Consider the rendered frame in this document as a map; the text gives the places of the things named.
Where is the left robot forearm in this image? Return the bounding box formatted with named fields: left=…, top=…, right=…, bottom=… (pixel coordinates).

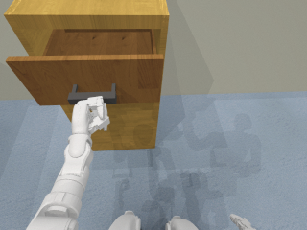
left=26, top=133, right=94, bottom=230

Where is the right robot hand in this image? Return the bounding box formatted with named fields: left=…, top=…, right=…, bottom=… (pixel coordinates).
left=230, top=214, right=256, bottom=230

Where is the drawer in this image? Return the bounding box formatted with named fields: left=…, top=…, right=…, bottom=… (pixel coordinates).
left=6, top=29, right=164, bottom=106

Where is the left robot shin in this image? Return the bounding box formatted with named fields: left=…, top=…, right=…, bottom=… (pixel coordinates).
left=124, top=211, right=134, bottom=215

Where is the robot shin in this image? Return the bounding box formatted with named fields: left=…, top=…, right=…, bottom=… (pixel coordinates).
left=124, top=211, right=134, bottom=215
left=171, top=216, right=181, bottom=220

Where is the cabinet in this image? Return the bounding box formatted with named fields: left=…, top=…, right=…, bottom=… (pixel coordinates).
left=3, top=0, right=170, bottom=151

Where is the right robot shin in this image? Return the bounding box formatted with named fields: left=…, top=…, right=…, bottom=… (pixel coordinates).
left=171, top=216, right=181, bottom=220

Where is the handle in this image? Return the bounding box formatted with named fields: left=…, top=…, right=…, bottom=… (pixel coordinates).
left=67, top=83, right=117, bottom=105

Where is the robot left upper arm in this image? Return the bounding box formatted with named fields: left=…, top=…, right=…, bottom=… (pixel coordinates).
left=28, top=216, right=79, bottom=230

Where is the left robot hand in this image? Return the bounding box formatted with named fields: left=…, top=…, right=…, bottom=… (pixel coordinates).
left=71, top=96, right=110, bottom=137

